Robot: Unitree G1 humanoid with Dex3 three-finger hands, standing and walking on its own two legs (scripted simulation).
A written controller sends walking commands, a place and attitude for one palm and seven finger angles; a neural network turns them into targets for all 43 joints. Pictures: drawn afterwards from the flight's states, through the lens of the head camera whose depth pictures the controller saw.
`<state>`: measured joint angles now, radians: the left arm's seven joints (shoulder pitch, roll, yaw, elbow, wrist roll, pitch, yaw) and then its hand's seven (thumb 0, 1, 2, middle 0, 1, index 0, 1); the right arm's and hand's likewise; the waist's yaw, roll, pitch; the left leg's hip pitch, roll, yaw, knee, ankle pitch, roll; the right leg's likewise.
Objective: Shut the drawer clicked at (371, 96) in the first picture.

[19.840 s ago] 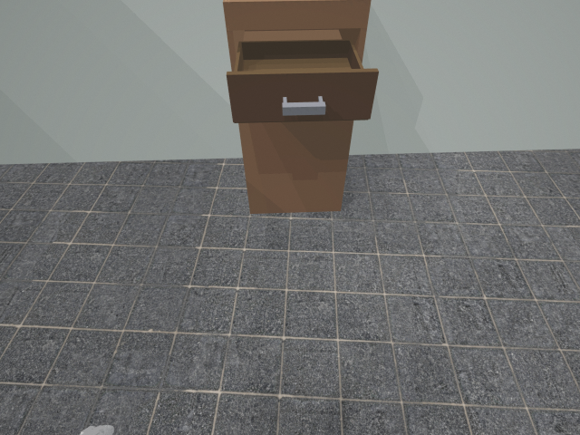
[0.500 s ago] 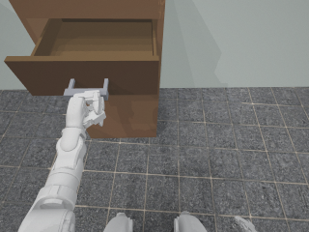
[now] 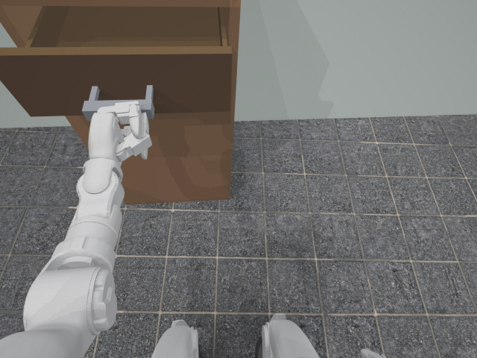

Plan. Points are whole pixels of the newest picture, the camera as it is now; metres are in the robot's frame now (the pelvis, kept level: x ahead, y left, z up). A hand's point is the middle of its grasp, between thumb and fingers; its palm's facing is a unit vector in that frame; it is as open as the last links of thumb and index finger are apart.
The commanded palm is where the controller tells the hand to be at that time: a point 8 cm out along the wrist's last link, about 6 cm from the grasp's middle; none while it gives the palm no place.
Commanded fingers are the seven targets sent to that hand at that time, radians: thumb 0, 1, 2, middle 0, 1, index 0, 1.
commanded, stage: push the drawer shut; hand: left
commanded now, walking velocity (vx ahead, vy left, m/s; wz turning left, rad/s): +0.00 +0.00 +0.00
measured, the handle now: (121, 100) +0.55 +0.19 +0.07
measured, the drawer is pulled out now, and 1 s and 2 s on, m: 0.13 0.02 0.00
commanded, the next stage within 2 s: pull the fist back off the drawer in 1.50 s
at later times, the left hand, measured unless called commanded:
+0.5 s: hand (147, 110) +0.52 +0.14 +0.06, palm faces +0.01 -1.00 -0.04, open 3.0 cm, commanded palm +0.52 +0.19 +0.07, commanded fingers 0.00 0.90 0.90 -1.40 -1.60 -1.40 -1.60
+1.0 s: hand (149, 86) +0.58 +0.14 +0.07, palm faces +0.02 -1.00 -0.04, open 3.2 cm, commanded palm +0.58 +0.18 +0.07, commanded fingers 0.00 0.90 0.90 -1.40 -1.60 -1.40 -1.60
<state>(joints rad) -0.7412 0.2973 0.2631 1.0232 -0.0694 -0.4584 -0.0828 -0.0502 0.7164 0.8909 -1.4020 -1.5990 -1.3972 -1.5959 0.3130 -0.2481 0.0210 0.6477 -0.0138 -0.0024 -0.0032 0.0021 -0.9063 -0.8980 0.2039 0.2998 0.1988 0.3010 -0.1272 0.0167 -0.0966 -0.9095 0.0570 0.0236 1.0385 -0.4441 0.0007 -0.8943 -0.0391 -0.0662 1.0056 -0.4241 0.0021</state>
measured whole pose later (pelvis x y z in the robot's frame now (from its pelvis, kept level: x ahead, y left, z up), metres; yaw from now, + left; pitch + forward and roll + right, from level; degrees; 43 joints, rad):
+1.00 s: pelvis +0.00 +0.01 -0.02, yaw -1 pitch +27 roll -4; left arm -1.17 0.54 0.39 1.31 0.05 -0.37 -0.07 0.03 0.73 0.89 -1.40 -1.60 -1.40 -1.60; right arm 0.42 -0.26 0.06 0.64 -0.07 0.05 0.03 0.00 -0.91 -0.90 0.20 0.30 0.20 0.30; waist -0.27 0.05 -0.10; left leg -1.14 0.08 0.00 1.13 -0.47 0.01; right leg -1.09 -0.02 -0.08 1.05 -0.42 0.01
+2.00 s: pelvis -0.02 +0.02 -0.04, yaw -2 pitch +30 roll -6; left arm -1.39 0.67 0.36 1.37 0.11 -0.26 -0.05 0.06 0.62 0.91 -1.40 -1.60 -1.40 -1.60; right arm 0.46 -0.25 0.10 0.64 -0.09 -0.02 0.04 0.00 -0.91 -0.90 0.20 0.30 0.20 0.30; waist -0.33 0.06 -0.08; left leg -1.30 0.08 -0.04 1.21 -0.45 0.02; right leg -1.23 -0.02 -0.11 1.09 -0.39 0.01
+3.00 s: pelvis +0.05 +0.00 +0.05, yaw +0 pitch +7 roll -1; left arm -0.19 0.28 0.16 0.31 -0.11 -0.15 -0.05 0.02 0.89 0.90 -1.40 -1.60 -1.40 -1.60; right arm 0.22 -0.25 0.00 0.55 0.04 0.04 -0.03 0.00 -0.91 -0.90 0.20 0.30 0.20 0.30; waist -0.02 0.04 -0.08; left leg -0.43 0.05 0.04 0.70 -0.40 0.00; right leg -0.42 -0.03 -0.05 0.67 -0.37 0.01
